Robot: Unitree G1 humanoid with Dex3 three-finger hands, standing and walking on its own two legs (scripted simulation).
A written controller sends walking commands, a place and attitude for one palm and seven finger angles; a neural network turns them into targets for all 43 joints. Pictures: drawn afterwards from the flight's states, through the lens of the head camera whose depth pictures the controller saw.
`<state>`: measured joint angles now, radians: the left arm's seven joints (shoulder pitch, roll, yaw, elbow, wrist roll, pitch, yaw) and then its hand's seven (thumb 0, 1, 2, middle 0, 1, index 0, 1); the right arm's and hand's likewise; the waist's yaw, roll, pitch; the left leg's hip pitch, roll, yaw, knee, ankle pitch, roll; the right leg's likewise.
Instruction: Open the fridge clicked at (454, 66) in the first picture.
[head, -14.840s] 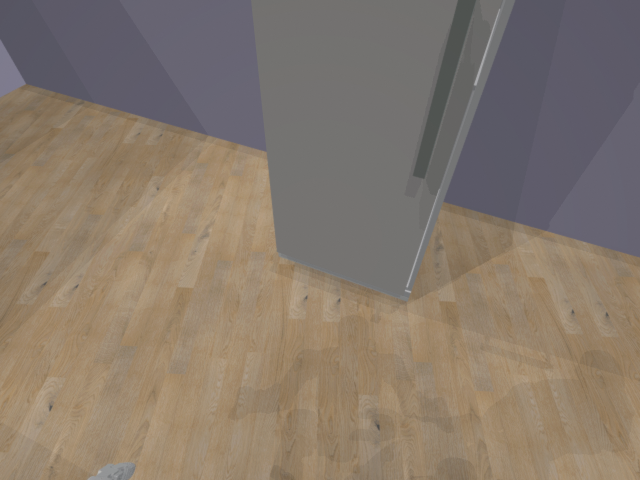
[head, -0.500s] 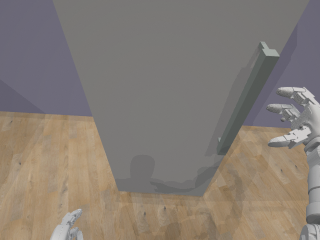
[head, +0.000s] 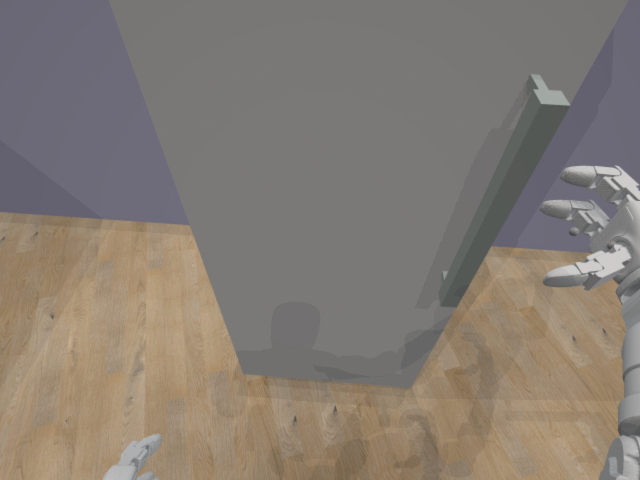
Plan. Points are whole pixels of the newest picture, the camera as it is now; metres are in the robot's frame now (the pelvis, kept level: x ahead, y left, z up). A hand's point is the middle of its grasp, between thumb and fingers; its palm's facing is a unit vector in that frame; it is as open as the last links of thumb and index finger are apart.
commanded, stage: feel for the door with the fingertips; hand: right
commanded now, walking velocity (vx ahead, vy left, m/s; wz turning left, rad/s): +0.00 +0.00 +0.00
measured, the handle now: (481, 215) +0.46 -0.18 +0.09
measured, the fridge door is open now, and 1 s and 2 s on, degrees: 0 0 0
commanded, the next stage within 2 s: slide the fingers in behind the handle in 0.82 s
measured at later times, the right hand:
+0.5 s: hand (547, 224) +0.40 -0.22 +0.15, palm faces +0.03 +1.00 -0.01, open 14.0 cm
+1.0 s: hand (537, 212) +0.42 -0.22 +0.14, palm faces +0.00 +1.00 +0.00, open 13.6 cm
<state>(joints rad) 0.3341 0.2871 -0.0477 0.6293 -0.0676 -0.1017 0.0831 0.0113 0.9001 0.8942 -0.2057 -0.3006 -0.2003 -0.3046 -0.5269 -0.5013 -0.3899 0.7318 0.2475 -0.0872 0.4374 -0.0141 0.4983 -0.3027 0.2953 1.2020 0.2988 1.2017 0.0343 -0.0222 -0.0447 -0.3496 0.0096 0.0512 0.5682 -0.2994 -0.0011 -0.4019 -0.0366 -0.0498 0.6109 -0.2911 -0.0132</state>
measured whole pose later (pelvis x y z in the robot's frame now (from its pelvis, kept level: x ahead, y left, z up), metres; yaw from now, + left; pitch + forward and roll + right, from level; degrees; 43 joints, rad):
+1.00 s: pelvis +0.00 +0.01 +0.00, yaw +0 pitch +5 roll +1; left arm 0.34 0.28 -0.04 0.66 -0.06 -0.07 0.08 0.01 0.90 0.89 -0.20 -0.30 -0.20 -0.30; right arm -0.64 -0.46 -0.34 0.82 0.21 -0.10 0.36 -0.01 0.50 -0.30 0.36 1.24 0.36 1.25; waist 0.05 -0.02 -0.04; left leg -0.37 0.00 0.06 0.58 -0.30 0.01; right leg -0.42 -0.04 -0.04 0.61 -0.29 0.00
